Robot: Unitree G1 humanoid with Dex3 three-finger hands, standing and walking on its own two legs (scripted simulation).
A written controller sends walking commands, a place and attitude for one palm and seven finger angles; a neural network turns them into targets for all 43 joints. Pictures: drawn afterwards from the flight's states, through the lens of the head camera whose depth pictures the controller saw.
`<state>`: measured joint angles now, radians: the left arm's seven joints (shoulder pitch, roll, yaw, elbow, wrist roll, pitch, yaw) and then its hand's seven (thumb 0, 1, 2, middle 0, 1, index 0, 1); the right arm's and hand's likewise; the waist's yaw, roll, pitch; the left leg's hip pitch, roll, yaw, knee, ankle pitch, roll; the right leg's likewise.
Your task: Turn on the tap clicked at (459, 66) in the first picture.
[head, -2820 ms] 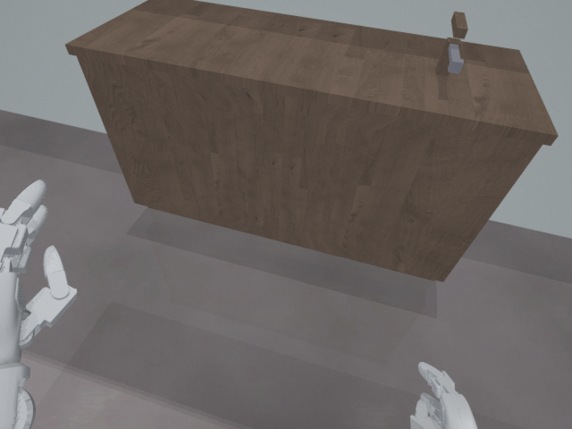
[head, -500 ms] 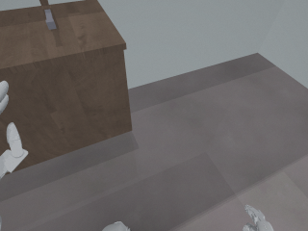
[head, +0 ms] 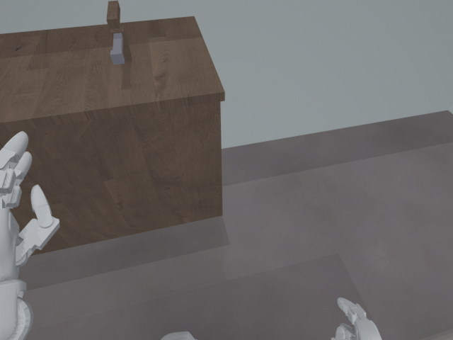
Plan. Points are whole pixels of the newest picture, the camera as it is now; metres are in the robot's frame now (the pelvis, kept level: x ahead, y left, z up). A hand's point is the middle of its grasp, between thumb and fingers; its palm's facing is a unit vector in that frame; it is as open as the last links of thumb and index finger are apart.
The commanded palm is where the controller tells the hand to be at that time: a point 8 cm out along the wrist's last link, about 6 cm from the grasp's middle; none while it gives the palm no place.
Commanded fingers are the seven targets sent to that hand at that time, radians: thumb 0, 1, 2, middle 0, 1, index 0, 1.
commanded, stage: take the last steps up to it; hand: left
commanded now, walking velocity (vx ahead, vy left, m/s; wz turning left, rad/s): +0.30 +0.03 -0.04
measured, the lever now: (117, 57) +0.73 +0.37 +0.11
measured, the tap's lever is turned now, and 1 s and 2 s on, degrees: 0 0 0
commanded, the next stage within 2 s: come to a stop and stand still in 1.12 s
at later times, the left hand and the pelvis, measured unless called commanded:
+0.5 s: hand (124, 152) +0.34 +0.20 +0.17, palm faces +0.40 -0.81 -0.43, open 7.4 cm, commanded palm +0.28 +0.25 +0.18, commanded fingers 0.00 0.90 0.90 -0.20 -0.30 -0.20 -0.30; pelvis +0.12 -0.03 -0.01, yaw -1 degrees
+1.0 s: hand (139, 105) +0.44 +0.21 +0.18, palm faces +0.39 -0.80 -0.46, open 7.4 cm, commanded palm +0.40 +0.25 +0.18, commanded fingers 0.00 0.90 0.90 -0.20 -0.30 -0.20 -0.30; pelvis +0.23 -0.02 -0.01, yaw -1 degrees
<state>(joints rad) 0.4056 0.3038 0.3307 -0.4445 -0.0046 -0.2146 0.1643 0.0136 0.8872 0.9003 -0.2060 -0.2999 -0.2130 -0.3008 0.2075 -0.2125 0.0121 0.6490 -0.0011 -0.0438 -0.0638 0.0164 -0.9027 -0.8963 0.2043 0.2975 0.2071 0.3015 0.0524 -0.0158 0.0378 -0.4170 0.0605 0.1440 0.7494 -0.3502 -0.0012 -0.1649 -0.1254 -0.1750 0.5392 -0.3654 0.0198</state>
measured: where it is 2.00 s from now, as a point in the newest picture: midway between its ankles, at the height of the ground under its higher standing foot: (239, 321)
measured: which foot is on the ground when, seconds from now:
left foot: up 0.00-0.04, down 0.06-0.36, up 0.38-0.68, down 0.70-1.00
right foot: down 0.00-0.06, up 0.08-0.34, down 0.36-0.72, up 0.74-0.96, down 0.98-1.00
